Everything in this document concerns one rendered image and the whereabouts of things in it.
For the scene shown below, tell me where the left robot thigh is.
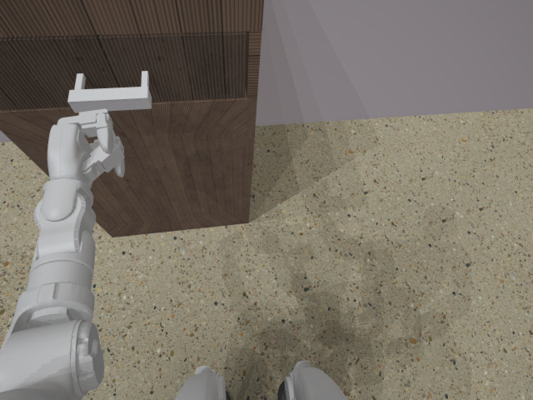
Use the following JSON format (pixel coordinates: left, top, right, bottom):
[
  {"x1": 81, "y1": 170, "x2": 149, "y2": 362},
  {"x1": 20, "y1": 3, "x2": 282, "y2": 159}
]
[{"x1": 175, "y1": 372, "x2": 227, "y2": 400}]

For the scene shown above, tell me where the drawer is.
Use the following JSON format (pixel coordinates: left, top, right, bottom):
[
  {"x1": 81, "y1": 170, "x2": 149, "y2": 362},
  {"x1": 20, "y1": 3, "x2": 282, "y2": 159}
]
[{"x1": 0, "y1": 32, "x2": 247, "y2": 110}]

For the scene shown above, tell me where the handle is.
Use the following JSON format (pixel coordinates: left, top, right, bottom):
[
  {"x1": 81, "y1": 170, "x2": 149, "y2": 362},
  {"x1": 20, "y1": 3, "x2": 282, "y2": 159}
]
[{"x1": 67, "y1": 71, "x2": 152, "y2": 113}]

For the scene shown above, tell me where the cabinet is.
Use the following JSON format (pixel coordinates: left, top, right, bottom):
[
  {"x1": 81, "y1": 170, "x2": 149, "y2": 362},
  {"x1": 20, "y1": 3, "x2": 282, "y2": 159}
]
[{"x1": 0, "y1": 0, "x2": 264, "y2": 238}]

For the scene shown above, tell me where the robot right shin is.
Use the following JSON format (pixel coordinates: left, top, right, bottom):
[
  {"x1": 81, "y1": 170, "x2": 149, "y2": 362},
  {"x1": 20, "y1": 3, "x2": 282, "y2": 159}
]
[{"x1": 292, "y1": 361, "x2": 311, "y2": 373}]

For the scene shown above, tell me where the robot left hand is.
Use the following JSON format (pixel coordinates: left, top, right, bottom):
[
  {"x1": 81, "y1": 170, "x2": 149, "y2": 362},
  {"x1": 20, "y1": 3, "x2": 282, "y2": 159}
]
[{"x1": 47, "y1": 109, "x2": 125, "y2": 189}]

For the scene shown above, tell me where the robot left forearm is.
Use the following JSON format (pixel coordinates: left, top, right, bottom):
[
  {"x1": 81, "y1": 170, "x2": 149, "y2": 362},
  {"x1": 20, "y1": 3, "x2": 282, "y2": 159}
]
[{"x1": 0, "y1": 178, "x2": 96, "y2": 357}]

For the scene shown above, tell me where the robot left upper arm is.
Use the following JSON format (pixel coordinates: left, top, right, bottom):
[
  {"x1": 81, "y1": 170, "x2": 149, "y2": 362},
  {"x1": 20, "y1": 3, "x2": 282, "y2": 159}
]
[{"x1": 0, "y1": 319, "x2": 104, "y2": 400}]

